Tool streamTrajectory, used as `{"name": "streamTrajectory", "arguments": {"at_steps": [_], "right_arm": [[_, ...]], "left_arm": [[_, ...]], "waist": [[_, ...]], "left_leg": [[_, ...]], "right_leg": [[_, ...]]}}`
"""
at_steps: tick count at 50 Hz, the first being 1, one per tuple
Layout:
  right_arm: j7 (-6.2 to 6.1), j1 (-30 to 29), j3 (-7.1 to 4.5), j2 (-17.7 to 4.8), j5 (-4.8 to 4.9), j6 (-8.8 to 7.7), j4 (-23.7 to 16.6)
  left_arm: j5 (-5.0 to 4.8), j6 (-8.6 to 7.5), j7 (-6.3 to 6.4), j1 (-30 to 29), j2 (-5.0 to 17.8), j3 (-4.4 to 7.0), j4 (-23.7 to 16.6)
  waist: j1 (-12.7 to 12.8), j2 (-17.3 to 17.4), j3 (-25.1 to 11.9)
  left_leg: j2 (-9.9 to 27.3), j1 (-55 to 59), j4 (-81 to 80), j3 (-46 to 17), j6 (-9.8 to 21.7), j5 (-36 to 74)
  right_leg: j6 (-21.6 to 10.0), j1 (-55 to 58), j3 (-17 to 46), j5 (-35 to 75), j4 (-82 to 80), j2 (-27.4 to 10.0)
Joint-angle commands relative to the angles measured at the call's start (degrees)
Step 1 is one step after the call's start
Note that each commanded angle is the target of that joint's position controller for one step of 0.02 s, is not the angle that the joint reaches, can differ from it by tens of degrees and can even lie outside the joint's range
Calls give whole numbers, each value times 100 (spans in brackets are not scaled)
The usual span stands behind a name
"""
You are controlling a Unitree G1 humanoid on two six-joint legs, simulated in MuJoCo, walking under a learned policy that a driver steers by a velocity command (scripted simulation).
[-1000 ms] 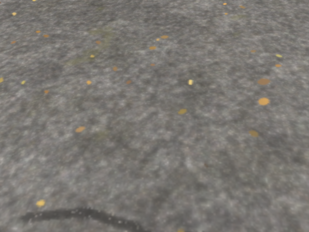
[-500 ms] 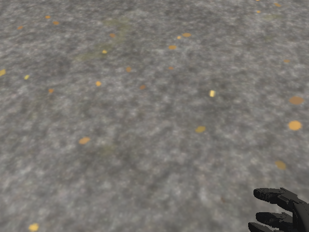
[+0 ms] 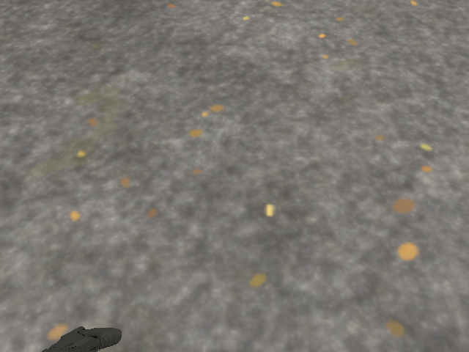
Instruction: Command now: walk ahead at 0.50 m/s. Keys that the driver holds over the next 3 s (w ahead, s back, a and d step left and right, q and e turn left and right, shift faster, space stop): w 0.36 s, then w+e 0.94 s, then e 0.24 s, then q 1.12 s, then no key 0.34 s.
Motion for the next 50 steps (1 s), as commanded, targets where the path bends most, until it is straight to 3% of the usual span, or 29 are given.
{"name": "streamTrajectory", "arguments": {"at_steps": [1, 2, 3, 4, 5, 6, 8, 11, 13, 17, 21, 25, 26, 27, 28, 29, 30, 31, 32, 33, 35, 38, 42, 47, 50], "right_arm": [[-67, -192, -84, -711, -115, 22, -379], [-15, 528, 119, -53, -112, -94, -490], [13, 317, 58, -385, -39, -208, -393], [48, -156, -64, -809, 122, -280, -551], [38, -533, -47, -778, 133, -305, -650], [22, -732, -54, -711, 34, -293, -687], [9, -516, -64, -554, -31, -172, -594], [-25, -620, -27, -366, -77, -37, -613], [-31, -1040, -14, -334, -111, -38, -741], [43, -1806, 49, -183, -87, -123, -913], [143, -2510, 55, -223, -44, -204, -1169], [206, -2254, -40, -502, -43, -317, -1143], [183, -1781, -116, -624, -49, -337, -1009], [126, -941, -255, -906, -79, -347, -771], [61, 48, -364, -1327, -162, -325, -647], [89, 148, -411, -1558, -177, -255, -544], [95, -39, -256, -931, -128, -254, -641], [77, -383, -179, -669, -97, -266, -667], [80, -746, -140, -555, -116, -280, -678], [84, -990, -109, -398, -138, -292, -658], [71, -1207, -111, -318, -199, -347, -602], [30, -1217, -183, -485, -189, -408, -463], [-47, -1130, -240, -674, -193, -344, -346], [-90, -740, -316, -906, -86, -186, -196], [-97, -703, -375, -1060, 8, -53, -151]], "left_arm": [[47, -56, 79, 1849, 1332, 512, 125], [101, -7, 88, 2324, 1887, 653, 233], [36, 9, 75, 2411, 1335, 510, 228], [35, 5, 79, 1979, 1096, 414, 171], [55, 9, 87, 1577, 976, 373, 90], [87, -2, 67, 1283, 834, 335, 81], [128, -67, 48, 1038, 689, 300, 72], [81, -150, 64, 1128, 836, 352, 221], [77, -129, 116, 1288, 913, 379, 334], [26, -59, 193, 1570, 1025, 401, 516], [-46, 52, 222, 2054, 1086, 429, 792], [-71, 166, 297, 1959, 1221, 507, 844], [-69, 190, 304, 1841, 1219, 503, 824], [-14, 195, 302, 1851, 1027, 431, 794], [134, 191, 304, 1892, 620, 281, 610], [-20, 90, 283, 2658, 95, 153, 534], [-156, 47, 289, 2361, 773, 307, 636], [-223, 36, 291, 1887, 1025, 403, 500], [-186, 54, 319, 1698, 948, 407, 474], [-120, 92, 325, 1609, 872, 434, 457], [-132, 224, 293, 1744, 645, 439, 453], [-93, 364, 286, 1506, 476, 424, 257], [-70, 334, 182, 1001, 390, 384, 35], [-58, 311, -5, 86, 312, 312, -368], [-54, 340, -81, -25, 449, 367, -571]], "waist": [[1209, 200, -1390], [975, -1214, -2159], [1142, -1151, -2331], [1095, -784, -1438], [943, -371, -911], [789, -120, -476], [490, -306, -363], [398, -213, -181], [497, -115, -37], [762, -131, 131], [963, -98, 314], [637, -279, 129], [344, -283, -128], [-18, -180, -750], [-337, 572, -1736], [87, 2172, -2297], [-105, 1432, -1799], [-70, 1104, -1056], [109, 742, -697], [236, 730, -408], [453, 880, -259], [520, 642, -14], [393, 493, 141], [63, 358, 400], [185, 473, 348]], "left_leg": [[1045, -1021, 2585, -250, 547, 3585], [39, -3474, 4802, 12, 91, 879], [-14, -4237, 5590, -793, 111, -1057], [305, -4694, 5854, -847, 200, -766], [606, -4624, 5652, -653, 230, -265], [788, -4471, 5263, -577, 200, 97], [991, -3836, 4851, -609, 125, 523], [1038, -3907, 4323, -528, -49, 934], [1058, -4176, 3655, -514, -143, 1496], [868, -3951, 2215, -320, -151, 2602], [684, -3932, 1498, -340, -95, 2582], [520, -3252, 1074, -383, 103, 1934], [394, -2515, 893, -248, 207, 1857], [501, -1178, 981, -289, 389, 1944], [1634, 526, 1187, -1458, 723, 1928], [2666, 1956, 466, -3859, 1463, 575], [2500, 1503, 102, -3867, 1282, -188], [2354, 816, -4, -2984, 1057, -90], [2147, 130, -160, -2407, 960, 474], [1960, -379, -340, -1912, 925, 918], [1778, -938, -656, -1229, 911, 1448], [1805, -1129, -906, -583, 1034, 2080], [1676, -934, -1003, 186, 980, 2441], [1839, -302, -882, 703, 883, 2680], [1967, 208, -354, 920, 719, 3850]], "right_leg": [[-574, 2901, 404, 26, 120, -398], [-1497, 5075, 3048, -1138, -246, -1770], [-1546, 5189, 4174, -1772, -994, -1927], [-1300, 4520, 3411, -1898, -1112, -1783], [-1171, 3724, 2694, -1467, -1208, -1558], [-1121, 2998, 2190, -916, -1405, -1333], [-1066, 2295, 1641, -325, -1733, -1057], [-1188, 2000, 1125, 273, -2044, -986], [-1165, 2104, 885, 401, -2154, -938], [-941, 2201, 404, 252, -2220, -723], [-933, 2683, 619, 181, -1954, -947], [-754, 3058, 981, 673, -1335, -1155], [-646, 2953, 886, 1284, -821, -992], [-469, 2522, 675, 1411, 201, -642], [-228, 1398, 358, -199, 2037, -149], [55, -627, 313, -3263, 3697, 621], [51, -1146, 861, -3215, 4334, 294], [11, -1380, 768, -2669, 4394, 62], [46, -1175, 665, -2189, 4252, -178], [79, -1014, 664, -1856, 4004, -329], [127, -562, 636, -1518, 3823, -506], [220, -828, 608, -1111, 3480, -585], [255, -933, 433, -78, 2240, -544], [90, -951, -52, 155, 1127, -406], [-150, -760, -312, -453, 857, -185]]}}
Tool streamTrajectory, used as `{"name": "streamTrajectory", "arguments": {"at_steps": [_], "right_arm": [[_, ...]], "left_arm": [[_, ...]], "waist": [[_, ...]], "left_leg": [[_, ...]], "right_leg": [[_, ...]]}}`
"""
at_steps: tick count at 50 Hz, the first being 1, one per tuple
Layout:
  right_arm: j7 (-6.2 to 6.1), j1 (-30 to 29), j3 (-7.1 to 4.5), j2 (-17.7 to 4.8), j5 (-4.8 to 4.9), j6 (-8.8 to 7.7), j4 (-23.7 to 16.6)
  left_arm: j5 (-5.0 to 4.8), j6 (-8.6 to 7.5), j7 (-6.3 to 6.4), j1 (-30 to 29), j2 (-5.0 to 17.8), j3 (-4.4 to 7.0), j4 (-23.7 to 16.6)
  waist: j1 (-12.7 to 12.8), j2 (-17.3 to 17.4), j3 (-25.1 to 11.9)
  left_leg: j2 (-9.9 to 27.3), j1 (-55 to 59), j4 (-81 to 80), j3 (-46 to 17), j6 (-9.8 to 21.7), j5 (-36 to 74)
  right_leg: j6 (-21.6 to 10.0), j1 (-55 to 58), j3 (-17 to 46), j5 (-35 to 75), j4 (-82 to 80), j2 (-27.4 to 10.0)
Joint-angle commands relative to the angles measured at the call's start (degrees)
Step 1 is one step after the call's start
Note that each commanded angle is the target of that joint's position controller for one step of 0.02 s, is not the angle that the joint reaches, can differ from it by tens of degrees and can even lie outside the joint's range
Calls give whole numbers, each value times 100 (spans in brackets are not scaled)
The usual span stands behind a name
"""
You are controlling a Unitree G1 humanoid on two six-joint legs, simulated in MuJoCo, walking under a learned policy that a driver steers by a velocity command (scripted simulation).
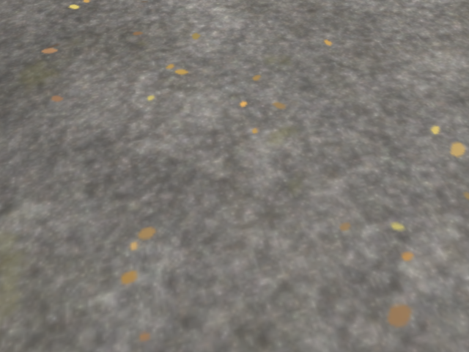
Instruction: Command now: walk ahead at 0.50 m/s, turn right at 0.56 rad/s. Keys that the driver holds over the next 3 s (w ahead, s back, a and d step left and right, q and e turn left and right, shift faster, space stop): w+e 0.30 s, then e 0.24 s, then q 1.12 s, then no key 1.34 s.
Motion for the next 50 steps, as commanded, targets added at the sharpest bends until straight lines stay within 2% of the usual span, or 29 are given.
{"name": "streamTrajectory", "arguments": {"at_steps": [1, 3, 4, 5, 6, 7, 8, 9, 10, 15, 19, 22, 26, 27, 28, 29, 30, 31, 32, 33, 35, 38, 43, 44, 45, 46, 47, 48, 50], "right_arm": [[-50, -173, -292, -1210, 103, 68, -293], [-67, -348, -312, -1276, 167, 155, -350], [-79, -297, -239, -1104, 94, 140, -395], [-26, 126, 17, -244, -187, 37, -695], [46, -133, 54, -430, -34, -205, -826], [106, -767, -51, -835, 206, -352, -991], [106, -882, -19, -783, 205, -436, -1034], [59, -846, -34, -771, 62, -456, -939], [48, -734, -85, -851, -21, -405, -880], [37, -1041, -34, -551, -150, -153, -1026], [75, -1725, 51, -350, -147, -163, -1261], [126, -1941, 20, -440, -75, -145, -1401], [142, -1511, -113, -747, -107, -225, -1341], [110, -1175, -146, -827, -169, -269, -1287], [79, -670, -183, -1129, -299, -279, -1268], [86, -558, -157, -1204, -400, -191, -1231], [136, -554, -133, -950, -152, -112, -1172], [157, -884, 12, -463, -89, -71, -1303], [198, -1140, 143, -188, -133, -12, -1277], [232, -1365, 197, -138, -122, 48, -1277], [213, -1520, 96, -486, -120, 172, -1210], [131, -1210, -71, -895, -68, 258, -1172], [18, -1311, -120, -923, 86, 422, -1260], [-14, -1227, -106, -855, 108, 447, -1246], [-28, -1188, -77, -741, 93, 443, -1282], [-20, -1180, -59, -603, 78, 421, -1381], [-5, -1153, -65, -630, 76, 389, -1379], [16, -1011, -144, -754, 54, 369, -1335], [2, -608, -254, -860, 76, 470, -1140]], "left_arm": [[10, -40, -71, -264, 521, 156, -583], [-9, 0, -36, 881, 889, 390, -340], [-23, 48, 65, 1891, 1288, 604, -56], [-81, 47, 155, 1878, 1981, 719, -28], [-8, -92, 94, 1894, 1757, 597, -315], [38, -202, 52, 1725, 1326, 468, -273], [32, -264, 54, 1475, 1161, 417, -273], [37, -282, 64, 1053, 981, 360, -331], [87, -292, 89, 783, 808, 292, -424], [56, -316, 259, 945, 1053, 340, -406], [51, -172, 373, 1157, 1138, 382, -300], [13, -56, 414, 1360, 1100, 392, -199], [23, 46, 504, 1040, 951, 372, -353], [15, 47, 498, 888, 826, 329, -446], [129, 24, 493, 965, 483, 204, -570], [125, 18, 485, 2299, 207, 131, -418], [56, 49, 461, 2787, 784, 190, -202], [22, 147, 481, 2140, 1033, 254, -119], [69, 250, 517, 1671, 991, 240, -125], [156, 336, 536, 1368, 945, 240, -190], [189, 354, 507, 1137, 652, 158, -270], [158, 245, 537, 1083, 534, 121, -202], [158, 171, 488, 941, 594, 170, -145], [184, 140, 478, 906, 671, 195, -176], [248, 117, 493, 975, 901, 253, -208], [301, 135, 498, 944, 1166, 335, -159], [355, 124, 497, 825, 1116, 330, -234], [405, 84, 525, 544, 1035, 303, -355], [259, 7, 570, 198, 857, 240, -456]], "waist": [[281, 578, 78], [995, 585, -587], [1445, 246, -1099], [851, -1386, -1321], [993, -1005, -2329], [1162, -498, -1644], [967, -243, -1101], [696, 103, -763], [498, 34, -645], [428, 48, -332], [653, -247, -248], [738, -390, -377], [444, -588, -571], [243, -488, -789], [146, 223, -1572], [738, 1703, -2169], [785, 1587, -2432], [568, 976, -1747], [540, 612, -1360], [579, 601, -952], [668, 960, -497], [543, 1105, -807], [641, 1004, -714], [654, 915, -683], [660, 562, -690], [501, -432, -500], [565, -1042, -402], [541, -1141, -415], [357, -530, -456]], "left_leg": [[1747, 146, 381, -332, 800, 4454], [1537, -122, 2100, -102, 601, 5595], [1303, -1208, 3656, -67, 351, 4566], [303, -3791, 5736, -221, -27, -512], [-227, -4685, 6734, -1763, -37, -1716], [103, -5257, 6728, -2037, 117, -1182], [358, -5180, 6266, -2010, 244, -671], [569, -4794, 5732, -2021, 232, -324], [700, -4366, 5352, -2064, 206, -90], [562, -4063, 3949, -1870, -215, 840], [56, -3363, 2305, -1685, -290, 2172], [-157, -3119, 1840, -1816, -219, 2363], [-138, -2753, 1242, -2005, 33, 1880], [54, -2095, 845, -1979, 198, 2591], [1079, -738, 1181, -2757, 577, 4476], [2402, 747, 1379, -4616, 1723, 6243], [2611, 610, 1151, -5484, 2030, 4304], [2081, 18, 979, -4748, 1763, 3164], [1681, -607, 831, -4153, 1469, 2294], [1419, -1218, 629, -3898, 1341, 1755], [889, -2115, 365, -3357, 1119, 1570], [899, -1786, 435, -3487, 1290, 1909], [807, -2215, 399, -3823, 1092, 468], [676, -2497, 504, -3762, 925, 166], [483, -2943, 826, -3506, 703, -63], [-106, -3385, 1499, -2673, 400, -545], [-471, -3543, 2494, -2050, 189, -761], [-350, -3733, 3705, -1891, 31, -1323], [-182, -3982, 4931, -2035, -179, -1265]], "right_leg": [[-283, 209, -364, -616, -168, 302], [-605, 1794, -642, -698, -484, 810], [-852, 3495, -202, -507, -703, 793], [-1706, 5253, 2674, -1041, -1081, -671], [-2364, 5844, 5035, -2086, -2116, -1391], [-1999, 5513, 4364, -1823, -2339, -1274], [-1774, 4768, 3579, -1384, -2289, -1032], [-1575, 3972, 2983, -740, -2284, -779], [-1478, 3432, 2580, -159, -2365, -599], [-1451, 2487, 1844, 699, -2667, -259], [-943, 2028, 1282, 1600, -2201, 226], [-753, 2249, 1668, 1328, -1829, 144], [-572, 2845, 2382, 1181, -835, 99], [-374, 2735, 2259, 1072, -243, 400], [-105, 2206, 1753, -272, 1118, 780], [265, 803, 1392, -4185, 2658, 1606], [422, 473, 1519, -3874, 3345, 1148], [580, 368, 1433, -3423, 3508, 939], [647, 466, 1237, -3109, 3182, 768], [700, 606, 1026, -2937, 2730, 609], [696, 1335, 602, -2761, 1309, 567], [643, 1812, 464, -2303, 265, 757], [321, 2476, 414, -1133, -1041, 834], [183, 2775, 494, -959, -1302, 683], [-54, 3081, 863, -993, -1446, 173], [-448, 2920, 1436, -1150, -1732, -345], [-879, 2766, 2092, -577, -2146, -1012], [-1175, 2792, 2317, 431, -2122, -1459], [-1094, 2960, 1779, 1663, -1822, -1335]]}}
Over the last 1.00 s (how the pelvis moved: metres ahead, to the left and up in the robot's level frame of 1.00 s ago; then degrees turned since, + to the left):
0.52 -0.01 0.01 -17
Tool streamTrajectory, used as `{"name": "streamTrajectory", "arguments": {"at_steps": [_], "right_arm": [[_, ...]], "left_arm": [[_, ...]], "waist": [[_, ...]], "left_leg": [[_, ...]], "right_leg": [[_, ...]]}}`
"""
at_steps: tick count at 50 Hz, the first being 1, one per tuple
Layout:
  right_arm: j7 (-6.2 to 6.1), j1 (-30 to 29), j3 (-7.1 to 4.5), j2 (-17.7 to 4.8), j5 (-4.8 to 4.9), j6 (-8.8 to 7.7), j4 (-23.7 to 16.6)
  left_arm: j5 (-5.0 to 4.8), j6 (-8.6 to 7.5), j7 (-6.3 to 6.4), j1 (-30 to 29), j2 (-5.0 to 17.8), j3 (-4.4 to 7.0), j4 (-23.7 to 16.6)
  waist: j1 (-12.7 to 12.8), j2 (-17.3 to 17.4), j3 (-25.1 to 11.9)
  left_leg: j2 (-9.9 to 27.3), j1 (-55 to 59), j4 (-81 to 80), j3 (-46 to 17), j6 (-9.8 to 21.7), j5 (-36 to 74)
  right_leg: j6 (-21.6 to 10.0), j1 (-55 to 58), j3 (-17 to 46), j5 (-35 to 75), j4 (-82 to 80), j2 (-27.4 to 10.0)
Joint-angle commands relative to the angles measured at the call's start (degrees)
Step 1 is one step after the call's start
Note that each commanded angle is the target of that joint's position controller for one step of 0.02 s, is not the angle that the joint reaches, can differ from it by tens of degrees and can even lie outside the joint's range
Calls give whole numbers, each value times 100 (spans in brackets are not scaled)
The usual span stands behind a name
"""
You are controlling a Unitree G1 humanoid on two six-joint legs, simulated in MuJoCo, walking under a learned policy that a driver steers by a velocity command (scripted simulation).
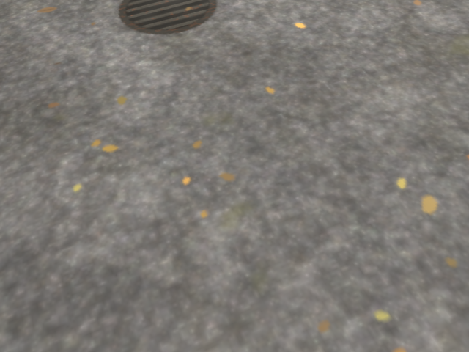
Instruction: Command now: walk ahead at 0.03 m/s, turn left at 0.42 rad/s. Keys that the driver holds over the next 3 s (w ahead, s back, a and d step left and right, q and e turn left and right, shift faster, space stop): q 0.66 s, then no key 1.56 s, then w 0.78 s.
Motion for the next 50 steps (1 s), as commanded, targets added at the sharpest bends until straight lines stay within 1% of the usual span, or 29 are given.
{"name": "streamTrajectory", "arguments": {"at_steps": [1, 3, 6, 8, 10, 11, 12, 13, 14, 15, 16, 17, 18, 21, 24, 30, 33, 34, 35, 36, 37, 38, 39, 40, 41, 44, 46, 48, 50], "right_arm": [[-29, 149, -210, -545, 13, 38, -307], [3, -37, -121, -316, 34, 106, -433], [130, -358, -36, -235, 58, 127, -712], [202, -368, -71, -374, 55, 145, -825], [235, -148, -125, -464, 37, 172, -819], [218, 86, -163, -499, 10, 180, -750], [146, 302, -241, -684, -17, 180, -719], [33, 531, -432, -1448, -36, 169, -811], [78, 612, -410, -1595, -232, 78, -894], [119, 618, -324, -1306, -269, -36, -900], [92, 347, -274, -1141, -216, -105, -885], [48, 71, -253, -1022, -111, -111, -903], [-4, -154, -210, -919, -32, -81, -940], [-103, -209, -182, -873, -77, 8, -1001], [-162, -123, -215, -927, -47, 43, -1002], [-107, -190, -260, -1020, -41, 118, -1072], [-110, -362, -247, -975, 40, 167, -1125], [-134, -361, -209, -867, 60, 180, -1130], [-143, -98, -124, -592, -5, 169, -1124], [-146, 27, -107, -490, -3, 124, -1228], [-162, 84, -238, -942, -110, 70, -1142], [-149, 191, -330, -1131, -67, 72, -1017], [-161, 286, -331, -1024, -52, 117, -866], [-179, 301, -300, -875, -67, 161, -810], [-173, 275, -245, -691, -55, 188, -790], [-143, 38, -98, -349, -36, 175, -884], [-106, -125, 0, -178, -66, 160, -940], [-80, -74, -25, -292, -29, 145, -887], [-57, 262, -33, -298, -67, 129, -694]], "left_arm": [[-118, -159, 61, -378, 801, 207, -469], [-152, -106, 44, -305, 859, 233, -390], [-144, 8, 38, -234, 1016, 306, -349], [-185, 37, 8, -154, 1154, 355, -300], [-288, 12, -23, -234, 1207, 373, -270], [-347, -20, -35, -265, 1159, 360, -237], [-323, -78, -76, 60, 999, 324, -88], [-46, -122, -115, 191, 695, 230, -217], [3, -142, -70, -456, 564, 160, -537], [-104, -124, -51, -648, 861, 241, -513], [-188, -95, -33, -649, 880, 261, -486], [-167, -64, 21, -541, 879, 284, -367], [-121, -35, 70, -505, 952, 317, -349], [-143, -58, 27, -262, 772, 286, -294], [-148, -91, -3, -418, 633, 215, -338], [-216, -201, -132, -469, 741, 234, -406], [-236, -289, -202, -155, 738, 268, -345], [-206, -309, -207, 39, 794, 294, -279], [-104, -297, -182, 124, 1114, 352, -319], [47, -235, -178, -116, 1538, 418, -335], [101, -259, -190, -169, 1204, 344, -444], [32, -271, -173, -364, 965, 251, -500], [-56, -265, -162, -561, 846, 213, -511], [-147, -261, -153, -618, 779, 184, -496], [-176, -248, -143, -581, 733, 144, -463], [-126, -185, -131, -433, 679, 112, -369], [-135, -129, -144, -392, 793, 137, -330], [-177, -71, -163, -222, 945, 164, -259], [-266, -68, -181, -159, 854, 106, -169]], "waist": [[-8, -785, -473], [112, -873, -419], [304, -1136, -589], [337, -1215, -654], [186, -1182, -652], [45, -1098, -669], [-8, -682, -754], [91, 921, -976], [-219, 1552, -1187], [-378, 710, -1240], [-195, 523, -964], [-63, 262, -778], [27, 321, -680], [147, 494, -813], [44, 523, -814], [-47, 765, -692], [167, 758, -744], [260, 668, -806], [129, 0, -996], [-183, -1545, -638], [0, -1477, -684], [-70, -1100, -608], [-145, -880, -503], [-112, -859, -426], [-67, -870, -403], [72, -1097, -557], [197, -1295, -646], [269, -1340, -667], [61, -1145, -593]], "left_leg": [[335, -974, 1689, -17, -291, -404], [435, -989, 1311, 257, -435, -50], [529, -291, 260, 603, -443, 231], [483, 91, -293, 791, -341, 292], [393, 542, -1102, 963, -149, 781], [274, 1020, -1729, 1038, 7, 1328], [302, 1753, -2286, 701, 220, 2230], [1664, 2938, -2321, -1187, 794, 4668], [2749, 2840, -2483, -2746, 2119, 5450], [2613, 2739, -2601, -2420, 2233, 4889], [2275, 2485, -2584, -1924, 1920, 4336], [1953, 2286, -2603, -1617, 1612, 3749], [1796, 2088, -2644, -1485, 1459, 3499], [1502, 1784, -2703, -1301, 1429, 3340], [1424, 1799, -2671, -1466, 1407, 2759], [1359, 1447, -2590, -2210, 1374, 2137], [1168, 1459, -2281, -2459, 1151, 2376], [999, 1301, -2057, -2308, 927, 2158], [641, 838, -1328, -1842, 590, 1142], [-346, -233, -383, -670, 237, -560], [-144, -338, 1044, -555, -48, -1265], [-47, -355, 1696, -630, -140, -965], [-14, -364, 1936, -591, -249, -649], [-16, -489, 2047, -595, -338, -368], [-16, -464, 2005, -565, -409, -224], [179, -48, 828, -165, -514, -90], [368, 530, -210, 158, -498, -214], [332, 927, -1078, 375, -442, 148], [278, 1705, -2678, 479, -218, 1476]], "right_leg": [[-1202, 949, 1176, 3270, -766, -1778], [-1133, 1085, 701, 3431, -731, -1548], [-1123, 1036, 293, 3294, -661, -1489], [-1124, 1020, 254, 3210, -560, -1616], [-986, 899, 155, 2980, -287, -1663], [-791, 676, -13, 2710, 18, -1574], [-410, 227, -346, 2021, 625, -1332], [222, -1207, -889, -231, 2282, -733], [459, -2278, -268, -2579, 3489, 68], [422, -2351, 246, -2479, 4127, -103], [350, -2396, 300, -2004, 4164, -190], [351, -2408, 319, -1558, 3905, -261], [385, -2316, 355, -1196, 3658, -293], [504, -1855, 250, -643, 3256, -66], [559, -1672, 305, -441, 2281, 16], [452, -913, 360, -529, 1032, 232], [281, -251, 299, 31, -221, 276], [174, 230, 305, 671, -813, 88], [-153, 840, 1079, 1079, -1038, -848], [-1006, 835, 2381, 1995, -1251, -1760], [-1648, 549, 2851, 2130, -1287, -2273], [-1606, 419, 2425, 2010, -1218, -2054], [-1340, 378, 1893, 1774, -1127, -1660], [-1195, 465, 1624, 1710, -1069, -1454], [-1173, 493, 1410, 1972, -1022, -1345], [-1174, 745, 965, 2263, -918, -1117], [-1179, 715, 880, 2279, -851, -1101], [-1211, 714, 999, 2326, -745, -1169], [-973, 436, 912, 2243, -587, -1057]]}}
Over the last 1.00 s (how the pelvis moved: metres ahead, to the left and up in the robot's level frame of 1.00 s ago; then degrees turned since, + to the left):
0.36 -0.06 0.00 -14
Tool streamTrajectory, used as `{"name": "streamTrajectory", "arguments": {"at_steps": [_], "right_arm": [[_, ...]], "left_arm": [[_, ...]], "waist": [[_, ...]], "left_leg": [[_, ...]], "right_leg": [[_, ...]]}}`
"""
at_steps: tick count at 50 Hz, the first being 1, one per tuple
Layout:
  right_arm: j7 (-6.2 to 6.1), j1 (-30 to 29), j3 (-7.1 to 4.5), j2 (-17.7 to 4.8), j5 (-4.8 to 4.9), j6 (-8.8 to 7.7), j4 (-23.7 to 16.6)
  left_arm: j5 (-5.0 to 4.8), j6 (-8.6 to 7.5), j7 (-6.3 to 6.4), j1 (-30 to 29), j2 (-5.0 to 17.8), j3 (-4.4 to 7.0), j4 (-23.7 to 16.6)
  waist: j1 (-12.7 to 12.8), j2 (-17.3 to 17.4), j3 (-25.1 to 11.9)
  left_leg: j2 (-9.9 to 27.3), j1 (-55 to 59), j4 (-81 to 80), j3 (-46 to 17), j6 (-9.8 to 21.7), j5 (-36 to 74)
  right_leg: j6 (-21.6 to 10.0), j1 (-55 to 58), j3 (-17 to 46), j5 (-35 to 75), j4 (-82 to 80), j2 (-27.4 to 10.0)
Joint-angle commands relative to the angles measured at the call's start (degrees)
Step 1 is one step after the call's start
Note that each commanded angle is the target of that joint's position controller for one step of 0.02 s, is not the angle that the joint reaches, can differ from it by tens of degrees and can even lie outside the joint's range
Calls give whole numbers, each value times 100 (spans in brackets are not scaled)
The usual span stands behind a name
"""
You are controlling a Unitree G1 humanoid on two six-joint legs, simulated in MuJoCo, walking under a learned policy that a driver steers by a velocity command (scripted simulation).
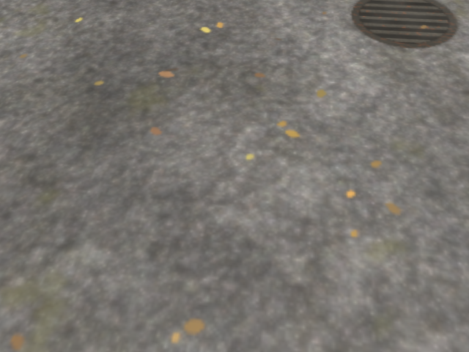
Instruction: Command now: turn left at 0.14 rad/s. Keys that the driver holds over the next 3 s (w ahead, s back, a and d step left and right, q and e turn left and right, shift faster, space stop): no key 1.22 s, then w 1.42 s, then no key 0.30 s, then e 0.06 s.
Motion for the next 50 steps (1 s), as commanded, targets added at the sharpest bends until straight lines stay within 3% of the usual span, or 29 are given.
{"name": "streamTrajectory", "arguments": {"at_steps": [1, 2, 3, 4, 5, 7, 9, 20, 31, 50], "right_arm": [[-2, 182, -119, -609, -77, -100, -293], [-60, 304, -178, -1007, -131, -92, -343], [-30, -8, -123, -856, -177, -98, -244], [28, -227, -48, -494, -177, -144, -356], [41, -159, -13, -396, -227, -188, -281], [38, -85, -18, -515, -197, -275, -201], [14, 35, 23, -432, -174, -324, -119], [2, 128, 63, -336, -140, -362, 185], [-17, 288, 66, -317, -109, -372, 727], [-91, 559, 149, -251, -83, -364, 1496]], "left_arm": [[-46, -107, -17, 227, 892, 181, -169], [139, -198, -71, 325, 714, 105, -202], [175, -246, -74, 367, 435, 33, -216], [212, -239, -52, 11, 670, 55, -174], [180, -229, -45, -167, 734, 84, -155], [132, -161, 10, -103, 746, 95, -78], [104, -149, 34, -7, 716, 91, 22], [63, -122, 118, 186, 755, 117, 618], [34, -60, 195, 283, 765, 117, 1172], [17, -14, 234, 434, 571, 56, 1862]], "waist": [[-58, -834, -657], [99, 64, -930], [333, 922, -887], [106, 598, -661], [16, 481, -544], [3, 479, -288], [15, 430, -210], [-8, 7, -255], [-1, -34, -215], [-17, -89, -38]], "left_leg": [[97, 1124, -1642, -17, 339, 1600], [863, 1667, -1330, -784, 602, 3053], [1058, 833, -1196, -886, 1077, 2404], [815, 495, -1311, -814, 1082, 1489], [652, 395, -1362, -721, 928, 1059], [533, 210, -1396, -657, 779, 1003], [485, 163, -1357, -602, 731, 1108], [333, 315, -1280, -459, 749, 1554], [190, 346, -1266, -257, 690, 1723], [70, 267, -1308, -64, 605, 1413]], "right_leg": [[-658, 110, 892, 1743, -453, -919], [-263, -269, 467, 987, 67, -548], [67, 43, 77, -67, -249, -232], [250, 300, 59, 134, -221, -222], [280, 313, 27, 339, -203, -184], [266, 316, 45, 543, -188, -196], [250, 342, 70, 624, -240, -223], [346, 502, 74, 902, -321, -268], [308, 585, 40, 988, -358, -247], [239, 501, -37, 840, -434, -152]]}}
Over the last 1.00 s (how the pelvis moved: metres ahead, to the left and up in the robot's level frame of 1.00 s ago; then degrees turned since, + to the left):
0.02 0.02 0.00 29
